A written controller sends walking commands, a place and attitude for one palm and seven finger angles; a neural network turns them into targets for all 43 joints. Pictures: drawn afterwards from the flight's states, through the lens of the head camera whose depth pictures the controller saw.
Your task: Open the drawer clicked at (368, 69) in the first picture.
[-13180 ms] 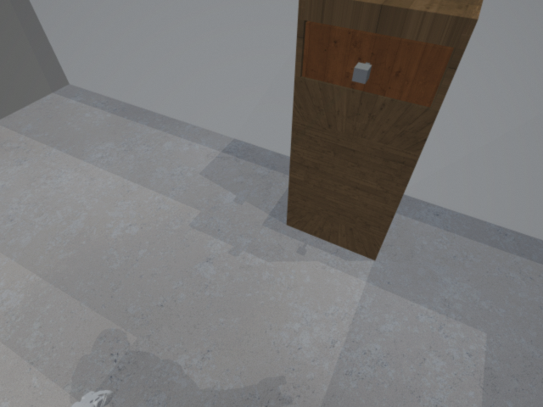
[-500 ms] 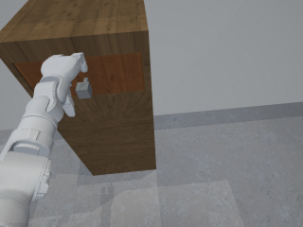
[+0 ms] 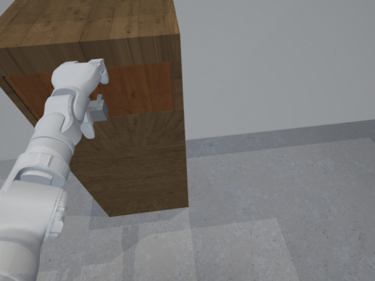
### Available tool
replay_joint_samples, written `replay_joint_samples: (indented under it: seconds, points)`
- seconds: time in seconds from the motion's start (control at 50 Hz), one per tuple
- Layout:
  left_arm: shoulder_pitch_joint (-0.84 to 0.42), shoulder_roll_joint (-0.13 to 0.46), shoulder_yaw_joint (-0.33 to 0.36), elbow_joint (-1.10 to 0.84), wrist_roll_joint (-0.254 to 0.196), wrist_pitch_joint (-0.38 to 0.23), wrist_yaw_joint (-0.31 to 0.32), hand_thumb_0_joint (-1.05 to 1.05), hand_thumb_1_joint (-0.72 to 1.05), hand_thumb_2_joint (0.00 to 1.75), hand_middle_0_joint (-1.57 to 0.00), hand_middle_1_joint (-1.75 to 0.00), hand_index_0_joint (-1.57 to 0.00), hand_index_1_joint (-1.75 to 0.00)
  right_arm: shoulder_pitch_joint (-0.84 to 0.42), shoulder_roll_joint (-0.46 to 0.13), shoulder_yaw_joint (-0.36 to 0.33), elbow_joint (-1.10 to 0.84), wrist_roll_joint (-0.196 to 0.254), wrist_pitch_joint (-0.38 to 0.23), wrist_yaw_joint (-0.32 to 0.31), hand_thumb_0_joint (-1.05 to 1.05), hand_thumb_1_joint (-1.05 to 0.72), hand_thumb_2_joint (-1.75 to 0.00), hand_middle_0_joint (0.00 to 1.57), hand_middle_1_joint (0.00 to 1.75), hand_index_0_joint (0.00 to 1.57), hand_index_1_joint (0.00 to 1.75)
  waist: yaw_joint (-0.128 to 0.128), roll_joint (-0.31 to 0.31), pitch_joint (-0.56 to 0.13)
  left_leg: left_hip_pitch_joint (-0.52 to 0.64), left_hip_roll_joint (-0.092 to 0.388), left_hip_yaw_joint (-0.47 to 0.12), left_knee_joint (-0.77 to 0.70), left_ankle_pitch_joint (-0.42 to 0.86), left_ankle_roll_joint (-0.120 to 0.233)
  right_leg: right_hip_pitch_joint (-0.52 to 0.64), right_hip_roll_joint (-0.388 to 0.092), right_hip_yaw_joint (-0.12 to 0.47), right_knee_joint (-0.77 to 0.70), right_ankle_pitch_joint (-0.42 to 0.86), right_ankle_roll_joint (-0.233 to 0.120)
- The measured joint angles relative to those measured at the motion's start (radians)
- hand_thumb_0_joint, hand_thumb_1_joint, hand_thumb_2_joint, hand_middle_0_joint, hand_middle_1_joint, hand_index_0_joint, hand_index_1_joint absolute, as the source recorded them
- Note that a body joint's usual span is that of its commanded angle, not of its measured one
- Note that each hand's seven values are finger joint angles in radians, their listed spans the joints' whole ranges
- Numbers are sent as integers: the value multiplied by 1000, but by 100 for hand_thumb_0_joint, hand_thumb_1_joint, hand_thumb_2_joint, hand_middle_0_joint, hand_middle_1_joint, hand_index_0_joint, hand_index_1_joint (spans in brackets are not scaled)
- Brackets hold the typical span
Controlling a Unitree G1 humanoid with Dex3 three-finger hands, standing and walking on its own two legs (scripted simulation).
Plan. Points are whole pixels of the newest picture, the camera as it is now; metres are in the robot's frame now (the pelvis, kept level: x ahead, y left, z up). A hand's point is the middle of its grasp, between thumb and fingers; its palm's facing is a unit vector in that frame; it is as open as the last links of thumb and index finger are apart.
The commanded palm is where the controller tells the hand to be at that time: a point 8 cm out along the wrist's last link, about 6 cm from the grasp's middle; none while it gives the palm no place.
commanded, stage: move the hooked fingers above the handle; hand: left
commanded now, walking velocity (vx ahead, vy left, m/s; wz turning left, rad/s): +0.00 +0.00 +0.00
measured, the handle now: (98, 105) +0.53 +0.21 +0.08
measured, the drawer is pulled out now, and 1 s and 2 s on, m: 0.00 0.00 0.00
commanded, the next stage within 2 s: lower the fingers behind the handle in 0.58 s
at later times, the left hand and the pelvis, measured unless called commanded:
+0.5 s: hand (92, 103) +0.47 +0.19 +0.14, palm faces -0.10 -0.03 -0.99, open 13.9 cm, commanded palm +0.46 +0.22 +0.20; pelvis +0.00 -0.01 +0.00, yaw +1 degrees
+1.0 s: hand (77, 100) +0.48 +0.23 +0.14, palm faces -0.09 +0.00 -1.00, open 13.8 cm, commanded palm +0.46 +0.23 +0.18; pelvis +0.00 -0.01 +0.00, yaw +0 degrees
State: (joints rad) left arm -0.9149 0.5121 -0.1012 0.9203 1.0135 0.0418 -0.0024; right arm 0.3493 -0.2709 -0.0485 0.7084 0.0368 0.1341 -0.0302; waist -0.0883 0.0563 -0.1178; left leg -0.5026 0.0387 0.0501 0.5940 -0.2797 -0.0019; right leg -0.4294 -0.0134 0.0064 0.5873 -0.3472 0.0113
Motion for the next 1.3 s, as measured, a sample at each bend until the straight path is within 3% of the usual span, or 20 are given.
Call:
replay_joint_samples:
  seconds: [0.14, 0.26, 0.38, 0.44, 0.5, 0.6, 0.68, 0.74, 0.82, 0.88, 0.94, 1.06, 1.2, 1.3]
  points:
    - [43, -28, 34, -49, 10, -48, 59, 0, -49, 30, -33, -121, -32, -120, -29, 11, 8, 0, -3, -10, 1, 1, -91, -90, 20, 30, 20, 30, 0, 3, 17, 4, 0, 0, 6, 1, 0, 1, 0, 0, 10, -1, 0]
    - [-24, 23, 56, 41, 37, 26, 104, 0, -49, 30, -33, -121, -32, -120, -55, 14, 15, 1, -2, -28, 0, 1, -91, -90, 20, 30, 20, 30, -2, 8, 18, -15, 2, -5, 0, 14, -5, -19, 2, -5, 11, 6, -5]
    - [-66, 29, -33, 69, -2, 77, 5, 0, -49, 30, -32, -120, -31, -120, -37, 1, 10, 9, 4, -22, -7, 1, -91, -90, 20, 30, 20, 30, 13, 6, 5, 1, -2, -20, -13, 18, -6, 6, 0, -20, -7, 7, -6]
    - [-48, 7, -58, 34, -25, 39, -52, 0, -49, 30, -32, -120, -31, -120, -35, -6, 8, 10, 3, -18, -15, 1, -91, -90, 20, 30, 20, 30, 12, -2, 6, 16, -3, -25, -16, 16, -6, 24, -1, -24, -12, 4, -7]
    - [-21, -14, -50, 0, -32, -30, -69, 0, -49, 30, -32, -120, -31, -120, -43, -11, 8, 1, 3, -20, -22, 1, -91, -90, 20, 30, 20, 30, 4, -11, 14, 18, -3, -24, -10, 12, -7, 26, 0, -23, -7, 1, -7]
    - [21, -11, 45, -39, 4, -117, 19, 0, -49, 30, -32, -120, -32, -120, -61, -10, 8, -24, -5, -31, -23, 1, -91, -90, 20, 30, 20, 30, -14, -15, 26, -9, 4, -10, 10, 4, -7, -10, 5, -8, 17, -3, -7]
    - [14, 23, 95, -22, 33, -99, 107, 0, -49, 30, -35, -122, -32, -120, -60, -1, 8, -18, -7, -37, -15, 1, -91, -90, 20, 30, 20, 30, -11, -6, 26, -32, 9, -4, 18, 2, -8, -36, 9, -1, 25, -2, -7]
    - [-10, 22, 66, 16, 41, -45, 129, 0, -48, 30, -38, -124, -35, -122, -51, 4, 11, 3, -3, -31, -7, 1, -91, -90, 20, 30, 20, 30, -2, 4, 14, -36, 8, -6, 14, 3, -8, -38, 9, -4, 19, 0, -6]
    - [-46, 19, 47, 86, 29, 37, 94, 0, -49, 30, -37, -124, -37, -124, -46, 8, 22, 17, 4, -17, -5, 1, -91, -90, 20, 30, 20, 30, -6, 10, 2, -25, 6, -6, 3, 7, -7, -27, 7, -4, 10, 2, -6]
    - [-61, 31, 39, 128, 23, 59, 42, 0, -49, 30, -35, -123, -36, -124, -40, 9, 28, 12, 9, -13, -12, 1, -91, -90, 20, 30, 20, 30, -16, 10, 1, -14, 6, -6, -4, 9, -6, -17, 7, -4, 3, 4, -5]
    - [-61, 50, 35, 123, 21, 33, 6, 0, -49, 30, -34, -122, -33, -122, -29, 7, 29, 3, 9, -14, -23, 1, -91, -90, 21, 30, 20, 30, -21, 3, 5, -12, 6, -7, -4, 9, -6, -15, 7, -5, 3, 4, -6]
    - [-5, 70, 44, 65, 18, -80, -28, 0, -49, 30, -33, -121, -31, -120, -4, -8, 10, -10, 1, -17, -30, 1, -91, -90, 21, 30, 20, 30, -13, -12, 11, -30, 9, -6, 14, 3, -6, -30, 10, -3, 14, 3, -5]
    - [71, 46, 68, -14, 28, -153, 77, 0, -49, 30, -33, -121, -31, -120, 2, -12, -14, -4, -10, -34, -16, 1, -91, -90, 20, 30, 20, 30, -5, -24, 22, -81, 8, -14, 58, -10, -1, -71, 8, -10, 44, -7, -2]
    - [49, 28, 67, -7, 49, -98, 175, 0, -49, 30, -33, -121, -31, -120, -9, -2, -22, 15, -19, -45, 7, 1, -91, -90, 20, 30, 20, 30, -4, -19, 8, -120, 5, -22, 84, -17, 1, -102, 6, -16, 62, -12, 1]
